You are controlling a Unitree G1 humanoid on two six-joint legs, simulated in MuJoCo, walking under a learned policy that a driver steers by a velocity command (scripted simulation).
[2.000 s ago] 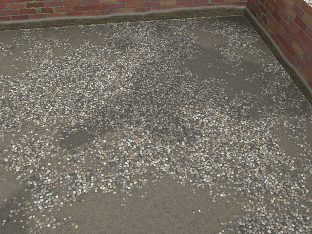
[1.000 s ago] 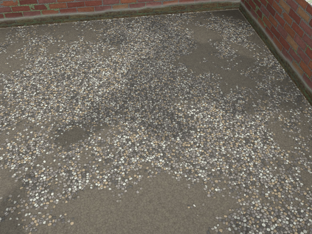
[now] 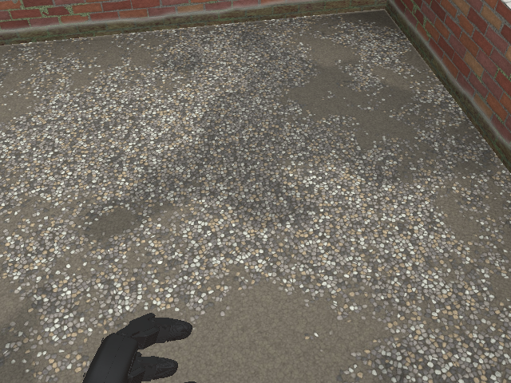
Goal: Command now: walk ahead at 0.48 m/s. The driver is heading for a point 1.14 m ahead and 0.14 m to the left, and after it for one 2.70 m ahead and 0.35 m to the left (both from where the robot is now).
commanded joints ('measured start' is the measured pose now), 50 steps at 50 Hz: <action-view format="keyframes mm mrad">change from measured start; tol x8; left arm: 1 -108 78 27 -103 0 -19 -1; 50 12 86 46 15 -31 -5 -3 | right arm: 1 -25 -90 -27 -91 1 -16 -1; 37 -39 -81 -26 -103 8 -8 -9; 50 90 -105 -57 0 38 3 7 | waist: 1 1 -12 -103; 50 11 -13 -71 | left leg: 1 59 79 -111 -43 123 25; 8 66 71 -113 -78 -3 28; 18 75 65 -114 -73 63 25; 21 81 75 -118 -39 187 24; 36 58 68 -136 -98 80 31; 50 105 77 -160 -128 190 55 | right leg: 1 -9 -100 83 -21 306 -29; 6 -41 -99 83 -49 159 -26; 18 -22 -100 82 -44 238 -35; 21 -13 -101 85 -26 358 -36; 36 -15 -110 76 -48 208 -21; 41 -15 -111 74 -50 212 -20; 43 -18 -126 97 -59 341 -27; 50 4 -135 94 -88 282 -40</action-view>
